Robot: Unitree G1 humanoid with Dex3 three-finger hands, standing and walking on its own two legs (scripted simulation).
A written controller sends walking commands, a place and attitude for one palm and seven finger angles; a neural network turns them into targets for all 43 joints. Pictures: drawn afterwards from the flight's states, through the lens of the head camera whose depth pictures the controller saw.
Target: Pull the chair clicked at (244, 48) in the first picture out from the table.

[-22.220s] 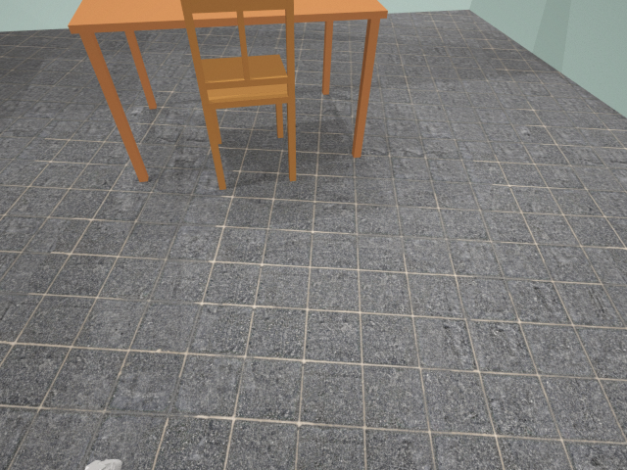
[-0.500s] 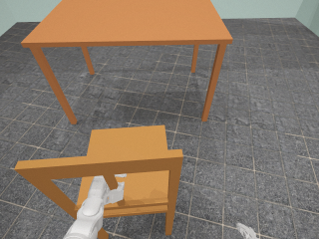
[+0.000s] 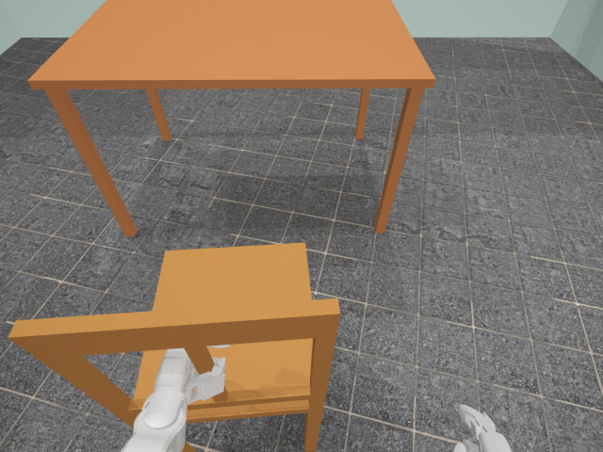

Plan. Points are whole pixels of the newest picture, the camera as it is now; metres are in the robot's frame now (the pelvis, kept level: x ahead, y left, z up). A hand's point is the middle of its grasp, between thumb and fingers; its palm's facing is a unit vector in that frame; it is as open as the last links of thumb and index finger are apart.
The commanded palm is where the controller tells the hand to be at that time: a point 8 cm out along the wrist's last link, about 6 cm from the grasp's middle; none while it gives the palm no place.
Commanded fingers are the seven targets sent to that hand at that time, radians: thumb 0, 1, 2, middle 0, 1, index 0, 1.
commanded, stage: open the thumb and straighten the fingers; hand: left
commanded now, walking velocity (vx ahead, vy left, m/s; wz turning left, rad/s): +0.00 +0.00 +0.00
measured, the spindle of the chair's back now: (208, 373) +0.26 +0.16 -0.11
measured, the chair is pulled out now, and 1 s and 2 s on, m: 0.72 0.72 0.72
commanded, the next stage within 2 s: draw the fingers out of the gap in 0.72 s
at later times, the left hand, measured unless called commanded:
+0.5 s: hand (211, 370) +0.25 +0.15 -0.07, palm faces +0.04 -0.99 -0.13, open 14.6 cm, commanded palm +0.22 +0.20 -0.04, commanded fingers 0.00 -0.55 0.20 -0.08 -0.22 -0.08 -0.22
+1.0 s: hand (197, 399) +0.21 +0.16 -0.07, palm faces +0.05 -0.99 -0.14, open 17.5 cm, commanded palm +0.18 +0.21 -0.05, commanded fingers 0.00 -0.55 0.20 0.00 0.00 0.00 0.00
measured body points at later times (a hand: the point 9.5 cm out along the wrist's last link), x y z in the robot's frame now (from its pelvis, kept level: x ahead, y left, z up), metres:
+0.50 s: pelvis +0.01 +0.01 -0.04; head +0.04 -0.01 +0.41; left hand +0.24 +0.20 -0.06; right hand +0.18 -0.23 -0.13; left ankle -0.01 +0.13 -0.74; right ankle +0.02 -0.12 -0.74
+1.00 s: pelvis +0.02 +0.01 -0.05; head +0.05 +0.00 +0.40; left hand +0.20 +0.21 -0.06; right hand +0.19 -0.23 -0.13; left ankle -0.01 +0.13 -0.74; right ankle +0.02 -0.12 -0.74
